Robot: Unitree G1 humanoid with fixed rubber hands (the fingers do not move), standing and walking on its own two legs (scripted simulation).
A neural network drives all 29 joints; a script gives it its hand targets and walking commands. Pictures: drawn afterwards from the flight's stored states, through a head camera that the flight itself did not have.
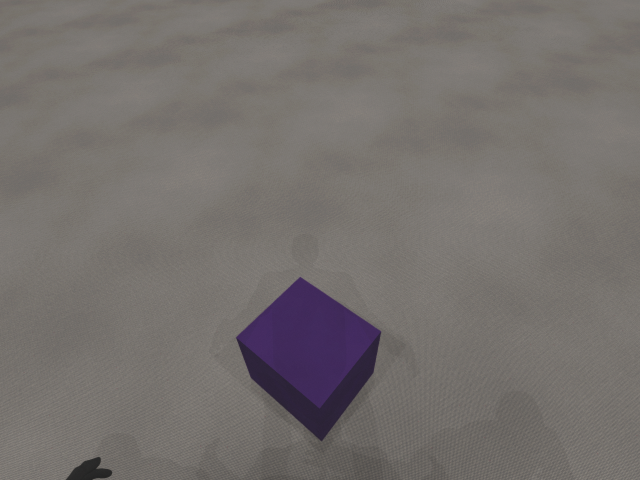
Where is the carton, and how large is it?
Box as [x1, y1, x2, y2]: [236, 277, 380, 440]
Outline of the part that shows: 299,277 236,338 250,376 321,440 372,373 380,331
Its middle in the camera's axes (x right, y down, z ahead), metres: -0.03 +0.36 +1.16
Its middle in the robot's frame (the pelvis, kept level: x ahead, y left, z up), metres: +0.59 +0.04 -0.62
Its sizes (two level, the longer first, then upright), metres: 0.298 0.265 0.270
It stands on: the floor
